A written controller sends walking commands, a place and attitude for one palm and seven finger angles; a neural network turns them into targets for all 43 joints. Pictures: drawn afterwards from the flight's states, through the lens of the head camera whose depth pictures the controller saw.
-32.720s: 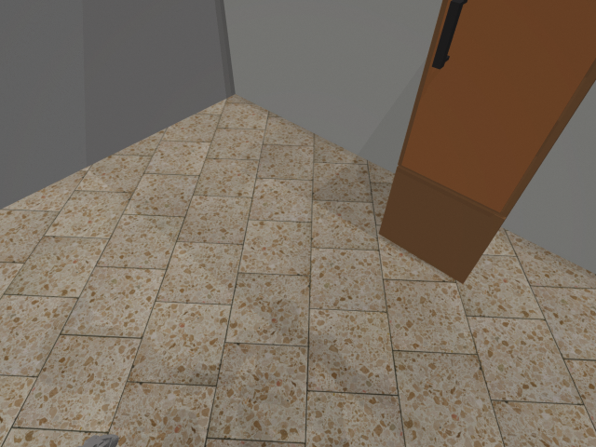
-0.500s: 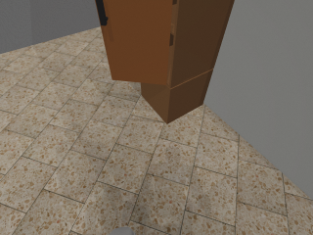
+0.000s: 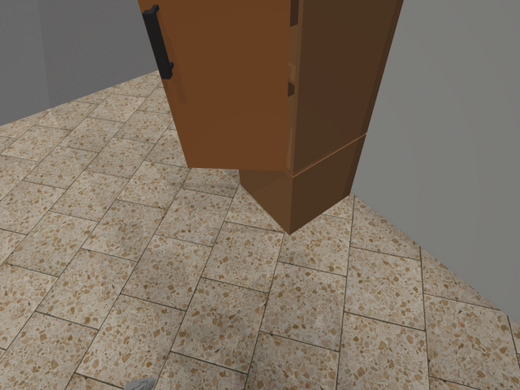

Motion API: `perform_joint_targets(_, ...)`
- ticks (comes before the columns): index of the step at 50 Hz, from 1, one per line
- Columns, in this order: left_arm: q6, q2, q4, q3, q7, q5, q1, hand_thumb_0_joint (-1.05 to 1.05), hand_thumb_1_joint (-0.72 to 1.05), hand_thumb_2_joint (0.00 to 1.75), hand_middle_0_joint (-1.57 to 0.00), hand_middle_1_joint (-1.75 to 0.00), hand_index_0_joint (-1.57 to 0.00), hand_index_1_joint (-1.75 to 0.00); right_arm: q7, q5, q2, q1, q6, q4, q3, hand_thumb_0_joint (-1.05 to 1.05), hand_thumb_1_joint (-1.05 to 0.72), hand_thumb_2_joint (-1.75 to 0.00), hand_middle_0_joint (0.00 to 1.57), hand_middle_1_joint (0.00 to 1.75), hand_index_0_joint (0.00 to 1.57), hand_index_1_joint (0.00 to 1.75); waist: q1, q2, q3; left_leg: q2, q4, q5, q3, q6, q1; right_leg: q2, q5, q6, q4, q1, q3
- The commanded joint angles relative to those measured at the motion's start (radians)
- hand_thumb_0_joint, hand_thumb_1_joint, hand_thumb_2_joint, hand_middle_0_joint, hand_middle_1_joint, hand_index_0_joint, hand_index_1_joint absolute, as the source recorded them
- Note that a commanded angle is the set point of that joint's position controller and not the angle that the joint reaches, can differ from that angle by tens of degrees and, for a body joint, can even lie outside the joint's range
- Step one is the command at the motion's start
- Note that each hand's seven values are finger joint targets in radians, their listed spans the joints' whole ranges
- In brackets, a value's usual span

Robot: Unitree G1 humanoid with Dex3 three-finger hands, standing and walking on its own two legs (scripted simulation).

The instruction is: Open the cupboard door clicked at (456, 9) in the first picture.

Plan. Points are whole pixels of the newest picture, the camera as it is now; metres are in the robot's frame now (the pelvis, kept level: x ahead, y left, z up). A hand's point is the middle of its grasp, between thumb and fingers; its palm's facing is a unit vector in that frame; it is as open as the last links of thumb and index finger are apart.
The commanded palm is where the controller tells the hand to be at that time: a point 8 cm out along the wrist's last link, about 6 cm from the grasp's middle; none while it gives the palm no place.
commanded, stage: take the last steps up to it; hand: left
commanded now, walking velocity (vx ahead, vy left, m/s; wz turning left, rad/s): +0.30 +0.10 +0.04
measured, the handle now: (161, 42) +0.85 +0.28 +0.13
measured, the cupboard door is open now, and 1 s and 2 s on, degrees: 49 49 49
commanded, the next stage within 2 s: come to a stop and stand still in 0.50 s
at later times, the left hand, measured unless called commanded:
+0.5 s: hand out of the picture +0.15 +0.26 -0.18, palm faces +0.07 -0.98 -0.17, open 7.3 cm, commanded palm none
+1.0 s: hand (152, 279) +0.36 +0.27 -0.17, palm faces +0.02 -0.98 -0.18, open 7.3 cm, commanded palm none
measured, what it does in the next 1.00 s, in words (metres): walks ahead: left foot, then right foot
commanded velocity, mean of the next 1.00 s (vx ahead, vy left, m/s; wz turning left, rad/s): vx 0.03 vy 0.03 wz -0.02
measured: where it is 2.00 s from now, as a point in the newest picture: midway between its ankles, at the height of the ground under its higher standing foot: outside the picture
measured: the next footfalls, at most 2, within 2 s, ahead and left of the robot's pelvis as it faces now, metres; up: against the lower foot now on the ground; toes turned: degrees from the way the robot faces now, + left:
left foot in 0.38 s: +0.30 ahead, +0.19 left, +0.00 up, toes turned +6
right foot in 0.72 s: +0.33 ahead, -0.03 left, +0.00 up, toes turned -6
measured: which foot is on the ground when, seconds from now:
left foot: down 0.00-0.00, up 0.02-0.36, down 0.38-1.00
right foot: down 0.00-0.38, up 0.40-0.70, down 0.72-1.00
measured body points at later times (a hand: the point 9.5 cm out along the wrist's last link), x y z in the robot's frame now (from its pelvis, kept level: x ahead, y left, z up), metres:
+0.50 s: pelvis +0.18 +0.08 +0.00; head +0.21 +0.09 +0.45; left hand +0.14 +0.31 -0.16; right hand +0.27 -0.16 -0.14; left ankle +0.23 +0.18 -0.73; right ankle +0.10 -0.05 -0.66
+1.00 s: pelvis +0.28 +0.09 +0.00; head +0.32 +0.10 +0.45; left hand +0.36 +0.32 -0.15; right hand +0.28 -0.14 -0.15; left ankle +0.26 +0.19 -0.73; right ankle +0.29 -0.03 -0.73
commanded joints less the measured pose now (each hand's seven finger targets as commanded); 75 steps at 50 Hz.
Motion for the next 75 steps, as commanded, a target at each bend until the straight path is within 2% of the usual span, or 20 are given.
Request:
perform_joint_targets(1,-0.026,0.228,0.052,0.067,0.036,-0.018,0.361,0.0,0.9,0.9,-0.2,-0.3,-0.2,-0.3,-0.006,0.003,-0.134,-0.076,-0.019,-0.095,-0.031,0.0,-0.9,-0.9,0.2,0.3,0.2,0.3,0.154,-0.296,-0.057,0.057,0.648,-0.188,-0.107,-0.01,-0.585,-0.418,-0.207,-0.209,-0.397,0.48,0.642)
perform_joint_targets(6,-0.051,0.082,0.019,0.027,0.042,-0.015,0.163,0.0,0.9,0.9,-0.2,-0.3,-0.2,-0.3,0.009,-0.005,-0.045,-0.072,0.006,-0.067,-0.027,0.0,-0.9,-0.9,0.2,0.3,0.2,0.3,0.026,-0.13,-0.005,0.153,0.537,0.099,-0.114,-0.058,-0.473,-0.26,0.083,-0.117,-0.418,0.207,0.182)
perform_joint_targets(13,-0.053,0.148,0.08,0.038,0.027,-0.01,0.2,0.0,0.9,0.9,-0.2,-0.3,-0.2,-0.3,0.033,-0.001,-0.032,-0.196,-0.007,-0.129,-0.027,0.0,-0.9,-0.9,0.2,0.3,0.2,0.3,0.058,-0.164,-0.008,0.098,0.162,0.151,-0.014,-0.068,-0.386,-0.227,0.161,-0.103,-0.361,0.259,0.092)
perform_joint_targets(17,-0.033,0.147,0.084,0.038,0.027,-0.014,0.173,0.0,0.9,0.9,-0.2,-0.3,-0.2,-0.3,0.023,-0.004,-0.1,-0.091,-0.022,-0.101,-0.037,0.0,-0.9,-0.9,0.2,0.3,0.2,0.3,-0.021,-0.079,-0.005,0.06,-0.011,0.192,0.027,-0.047,-0.063,-0.168,0.085,-0.05,-0.19,0.093,0.031)
perform_joint_targets(19,-0.027,0.062,0.041,0.018,0.019,-0.023,0.187,0.0,0.9,0.9,-0.2,-0.3,-0.2,-0.3,-0.007,-0.021,-0.282,0.131,-0.026,-0.057,-0.083,0.0,-0.9,-0.9,0.2,0.3,0.2,0.3,-0.098,0.301,-0.13,0.389,-0.141,0.123,-0.418,0.106,0.229,0.029,-0.317,0.022,0.328,-0.211,-0.087)
perform_joint_targets(20,-0.029,0.059,0.005,0.012,0.023,-0.016,0.125,0.0,0.9,0.9,-0.2,-0.3,-0.2,-0.3,-0.017,-0.02,-0.291,0.167,-0.018,-0.053,-0.079,0.0,-0.9,-0.9,0.2,0.3,0.2,0.3,-0.118,0.222,-0.12,0.462,-0.205,0.096,-0.513,0.175,0.181,0.035,-0.383,-0.001,0.536,-0.273,0.007)
perform_joint_targets(23,-0.017,0.056,0.023,0.015,0.017,-0.012,0.098,0.0,0.9,0.9,-0.2,-0.3,-0.2,-0.3,-0.028,-0.01,-0.17,-0.036,-0.029,-0.109,-0.044,0.0,-0.9,-0.9,0.2,0.3,0.2,0.3,-0.03,0.156,-0.033,0.405,-0.266,0.073,-0.366,0.148,-0.065,-0.062,-0.183,-0.001,0.652,-0.284,0.097)
perform_joint_targets(31,0.007,-0.002,0.039,-0.007,0.02,-0.009,0.14,0.0,0.9,0.9,-0.2,-0.3,-0.2,-0.3,-0.029,-0.009,-0.137,-0.097,-0.027,-0.09,-0.026,0.0,-0.9,-0.9,0.2,0.3,0.2,0.3,0.028,0.04,-0.017,0.317,-0.24,0.276,-0.135,0.129,-0.192,-0.012,-0.064,0.023,0.138,0.027,0.02)
perform_joint_targets(34,0.001,0.05,0.079,-0.006,0.038,-0.012,0.22,0.0,0.9,0.9,-0.2,-0.3,-0.2,-0.3,-0.035,0.004,-0.1,-0.141,-0.015,-0.077,-0.009,0.0,-0.9,-0.9,0.2,0.3,0.2,0.3,0.08,-0.047,-0.045,0.218,-0.066,0.318,-0.062,0.025,-0.243,-0.024,0.201,0.026,-0.142,0.236,0.088)
perform_joint_targets(36,-0.004,0.162,0.075,-0.006,0.045,-0.017,0.17,0.0,0.9,0.9,-0.2,-0.3,-0.2,-0.3,-0.027,0.019,-0.075,-0.065,0.004,-0.059,-0.004,0.0,-0.9,-0.9,0.2,0.3,0.2,0.3,0.014,-0.131,-0.039,0.092,-0.016,0.06,-0.031,-0.052,-0.214,-0.224,0.42,-0.086,-0.216,0.178,0.276)
perform_joint_targets(41,0.01,0.165,0.07,0.006,0.07,-0.028,0.14,0.0,0.9,0.9,-0.2,-0.3,-0.2,-0.3,-0.042,0.021,-0.097,-0.026,0.039,-0.018,-0.021,0.0,-0.9,-0.9,0.2,0.3,0.2,0.3,0.019,-0.161,-0.16,0.107,0.063,0.321,-0.028,-0.065,-0.14,-0.189,0.95,-0.092,-0.068,0.3,0.174)
perform_joint_targets(44,0.028,0.182,0.067,0.025,0.08,-0.022,0.139,0.0,0.9,0.9,-0.2,-0.3,-0.2,-0.3,-0.044,0.022,-0.071,-0.071,0.058,-0.049,-0.024,0.0,-0.9,-0.9,0.2,0.3,0.2,0.3,0.046,-0.151,-0.122,0.068,0.171,-0.031,-0.03,-0.076,-0.256,-0.259,1.034,-0.171,-0.104,0.347,0.22)
perform_joint_targets(48,0.04,0.171,0.031,0.031,0.076,-0.025,0.046,0.0,0.9,0.9,-0.2,-0.3,-0.2,-0.3,-0.042,0.02,-0.076,-0.038,0.064,-0.052,-0.034,0.0,-0.9,-0.9,0.2,0.3,0.2,0.3,0.003,-0.125,-0.134,0.099,-0.025,0.191,-0.063,-0.069,-0.144,-0.204,0.766,-0.119,-0.062,0.257,0.168)
perform_joint_targets(50,0.056,0.096,-0.008,0.018,0.067,-0.032,0.051,0.0,0.9,0.9,-0.2,-0.3,-0.2,-0.3,-0.044,0.002,-0.163,-0.051,0.057,-0.084,-0.045,0.0,-0.9,-0.9,0.2,0.3,0.2,0.3,0.014,0.175,-0.118,0.332,-0.113,0.691,-0.274,0.062,-0.082,-0.009,0.106,0.019,0.069,0.065,0.025)
perform_joint_targets(52,0.082,0.088,-0.016,0.02,0.068,-0.027,0.014,0.0,0.9,0.9,-0.2,-0.3,-0.2,-0.3,-0.063,-0.007,-0.168,-0.071,0.05,-0.098,-0.043,0.0,-0.9,-0.9,0.2,0.3,0.2,0.3,-0.008,0.185,-0.036,0.402,-0.164,0.726,-0.323,0.178,-0.168,0.053,-0.338,0.023,0.404,-0.031,0.135)
perform_joint_targets(61,0.065,0.059,0.006,0.002,0.047,-0.024,0.045,0.0,0.9,0.9,-0.2,-0.3,-0.2,-0.3,-0.058,-0.005,-0.177,-0.1,0.028,-0.085,-0.045,0.0,-0.9,-0.9,0.2,0.3,0.2,0.3,-0.01,0.151,-0.09,0.317,-0.114,0.683,-0.224,0.127,0.007,0.043,-0.209,0.033,0.089,0.044,0.074)
perform_joint_targets(65,0.025,0.098,0.047,-0.016,0.094,-0.005,0.217,0.0,0.9,0.9,-0.2,-0.3,-0.2,-0.3,-0.045,0.029,-0.206,-0.214,0.018,-0.158,-0.049,0.0,-0.9,-0.9,0.2,0.3,0.2,0.3,0.056,0.012,-0.063,0.229,0.153,0.668,-0.115,0.001,-0.021,-0.029,0.258,0.026,-0.256,0.087,0.154)
perform_joint_targets(67,0.009,0.164,-0.02,-0.032,0.081,-0.015,0.099,0.0,0.9,0.9,-0.2,-0.3,-0.2,-0.3,-0.015,0.014,-0.122,-0.15,0.027,-0.184,-0.026,0.0,-0.9,-0.9,0.2,0.3,0.2,0.3,-0.027,0.031,-0.056,0.117,0.033,0.109,-0.086,-0.031,-0.116,-0.079,0.009,-0.05,-0.193,0.047,0.235)
perform_joint_targets(69,0.001,0.139,-0.018,-0.027,0.077,-0.013,0.126,0.0,0.9,0.9,-0.2,-0.3,-0.2,-0.3,-0.014,0.004,-0.15,-0.111,0.014,-0.176,-0.025,0.0,-0.9,-0.9,0.2,0.3,0.2,0.3,-0.017,0.072,-0.146,0.18,0.042,0.465,-0.135,0.008,-0.065,0.007,0.129,-0.019,-0.065,0.115,0.13)
perform_joint_targets(75,0.002,0.134,-0.002,-0.041,0.069,-0.019,0.147,0.0,0.9,0.9,-0.2,-0.3,-0.2,-0.3,-0.02,0.007,-0.133,-0.145,0.024,-0.175,-0.007,0.0,-0.9,-0.9,0.2,0.3,0.2,0.3,-0.005,-0.059,0.0,0.14,-0.004,0.188,-0.096,-0.005,-0.134,-0.02,0.046,-0.022,-0.154,0.056,0.192)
